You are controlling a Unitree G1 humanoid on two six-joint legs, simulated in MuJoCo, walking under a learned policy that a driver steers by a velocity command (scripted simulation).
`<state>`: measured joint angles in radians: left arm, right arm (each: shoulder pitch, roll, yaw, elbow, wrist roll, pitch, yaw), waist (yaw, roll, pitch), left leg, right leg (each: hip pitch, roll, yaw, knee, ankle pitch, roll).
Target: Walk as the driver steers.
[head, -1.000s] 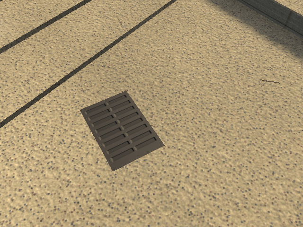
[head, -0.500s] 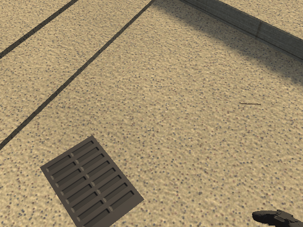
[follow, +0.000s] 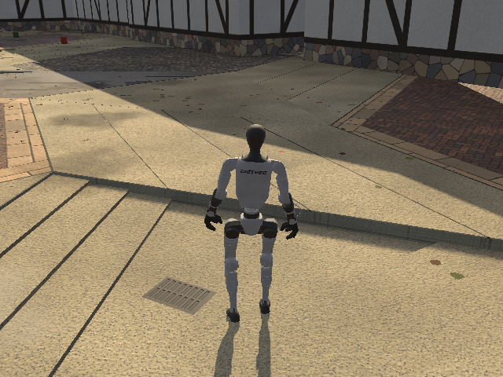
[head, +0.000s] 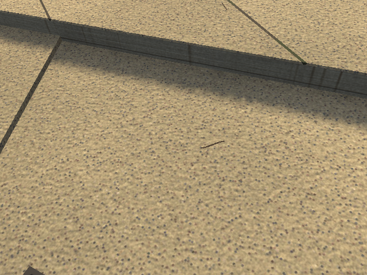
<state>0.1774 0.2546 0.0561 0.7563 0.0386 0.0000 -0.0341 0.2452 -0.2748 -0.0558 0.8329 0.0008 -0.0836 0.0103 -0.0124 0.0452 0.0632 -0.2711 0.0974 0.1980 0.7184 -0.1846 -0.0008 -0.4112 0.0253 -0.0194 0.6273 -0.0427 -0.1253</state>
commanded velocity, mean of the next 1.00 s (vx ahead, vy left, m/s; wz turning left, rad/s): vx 0.37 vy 0.00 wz -0.38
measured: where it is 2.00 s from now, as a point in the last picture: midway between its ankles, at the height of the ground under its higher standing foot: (276, 273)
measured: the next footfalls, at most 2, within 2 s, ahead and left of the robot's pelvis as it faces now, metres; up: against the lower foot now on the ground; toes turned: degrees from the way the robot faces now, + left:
left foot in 0.32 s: +0.09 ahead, +0.14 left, -0.04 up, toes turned -11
right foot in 0.76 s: +0.27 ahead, -0.21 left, -0.04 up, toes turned -26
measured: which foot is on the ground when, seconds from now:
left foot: up 0.00-0.30, down 0.32-0.78, up 0.80-1.00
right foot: down 0.00-0.30, up 0.32-0.74, down 0.76-1.00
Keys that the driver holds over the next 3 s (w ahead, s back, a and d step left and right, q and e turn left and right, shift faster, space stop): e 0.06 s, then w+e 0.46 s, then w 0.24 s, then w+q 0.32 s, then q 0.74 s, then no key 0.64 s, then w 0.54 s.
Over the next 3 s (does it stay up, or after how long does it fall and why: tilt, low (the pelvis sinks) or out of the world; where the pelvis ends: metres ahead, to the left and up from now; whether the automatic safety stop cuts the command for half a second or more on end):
stays up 0.63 -0.27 -0.01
